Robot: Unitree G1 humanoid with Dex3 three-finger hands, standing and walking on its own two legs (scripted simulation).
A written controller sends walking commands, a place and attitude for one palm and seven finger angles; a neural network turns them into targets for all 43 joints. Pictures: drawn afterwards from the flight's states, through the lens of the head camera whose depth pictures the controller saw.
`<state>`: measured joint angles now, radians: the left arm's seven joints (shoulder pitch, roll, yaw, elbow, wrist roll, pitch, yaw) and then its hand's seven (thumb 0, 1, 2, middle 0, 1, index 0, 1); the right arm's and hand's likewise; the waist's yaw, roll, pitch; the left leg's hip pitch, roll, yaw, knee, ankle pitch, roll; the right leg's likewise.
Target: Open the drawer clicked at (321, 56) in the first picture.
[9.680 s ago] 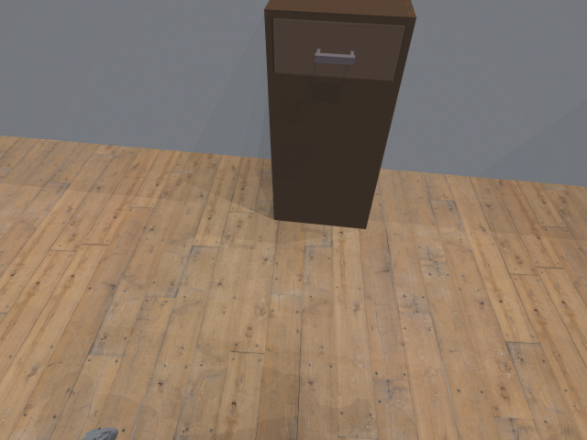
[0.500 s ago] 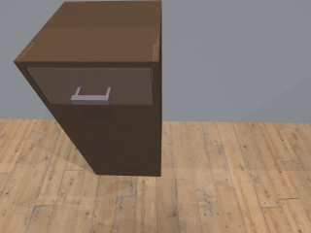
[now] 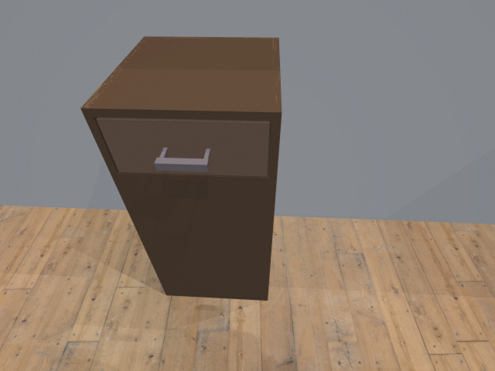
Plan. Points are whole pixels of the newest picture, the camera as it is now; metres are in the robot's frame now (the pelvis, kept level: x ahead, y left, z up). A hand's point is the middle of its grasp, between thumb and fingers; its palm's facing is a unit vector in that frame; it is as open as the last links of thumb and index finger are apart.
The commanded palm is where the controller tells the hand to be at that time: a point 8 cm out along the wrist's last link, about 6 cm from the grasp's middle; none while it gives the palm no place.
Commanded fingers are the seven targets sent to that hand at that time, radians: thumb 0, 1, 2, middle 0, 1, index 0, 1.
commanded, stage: come to a stop and stand still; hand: left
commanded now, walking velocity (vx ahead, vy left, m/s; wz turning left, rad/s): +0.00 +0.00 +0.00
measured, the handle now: (184, 158) +0.55 +0.19 +0.04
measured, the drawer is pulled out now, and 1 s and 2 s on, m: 0.00 0.00 0.00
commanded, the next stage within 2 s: look again from close up in 0.08 s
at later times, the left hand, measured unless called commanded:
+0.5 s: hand out of the picture +0.02 +0.15 -0.17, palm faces +0.04 -0.98 -0.19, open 7.3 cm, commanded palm none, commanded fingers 0.00 0.90 0.90 -0.20 -0.30 -0.20 -0.30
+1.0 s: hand (151, 308) +0.23 +0.18 -0.02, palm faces -0.02 -0.47 -0.88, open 7.7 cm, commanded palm +0.16 +0.20 -0.02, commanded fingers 0.00 0.60 0.77 -0.22 -0.50 -0.22 -0.50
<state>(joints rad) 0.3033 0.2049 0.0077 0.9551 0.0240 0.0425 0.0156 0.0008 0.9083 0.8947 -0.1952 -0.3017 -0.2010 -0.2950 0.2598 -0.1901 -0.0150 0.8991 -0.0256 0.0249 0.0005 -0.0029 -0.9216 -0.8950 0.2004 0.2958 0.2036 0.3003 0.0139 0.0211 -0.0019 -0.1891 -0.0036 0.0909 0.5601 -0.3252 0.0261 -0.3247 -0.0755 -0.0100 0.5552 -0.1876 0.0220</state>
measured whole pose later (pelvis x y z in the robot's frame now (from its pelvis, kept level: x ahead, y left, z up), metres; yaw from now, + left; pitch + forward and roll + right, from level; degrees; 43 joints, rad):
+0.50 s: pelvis +0.03 -0.01 +0.01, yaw +1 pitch -2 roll +1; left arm 0.31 0.13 -0.01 1.10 0.02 0.00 0.03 0.01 0.93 0.89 -0.20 -0.30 -0.20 -0.30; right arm 0.36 -0.15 0.01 1.11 -0.02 -0.01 -0.02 0.00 -0.91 -0.90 0.20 0.30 0.20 0.30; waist -0.01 0.01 0.02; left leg -0.12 0.01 0.06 0.46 -0.31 0.00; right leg -0.26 -0.05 -0.02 0.49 -0.19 0.02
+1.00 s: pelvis +0.03 -0.03 -0.01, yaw +0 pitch +4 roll +2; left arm 0.40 0.28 -0.06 0.06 0.68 0.02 0.31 0.01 0.82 0.85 -0.20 -0.37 -0.21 -0.36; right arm 0.23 -0.28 -0.05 0.69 -0.04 -0.17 -0.03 0.02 -0.92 -0.89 0.20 0.30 0.20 0.30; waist 0.01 0.04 -0.08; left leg -0.29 0.01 0.09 0.61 -0.38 -0.01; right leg -0.47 -0.05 0.01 0.68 -0.28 0.00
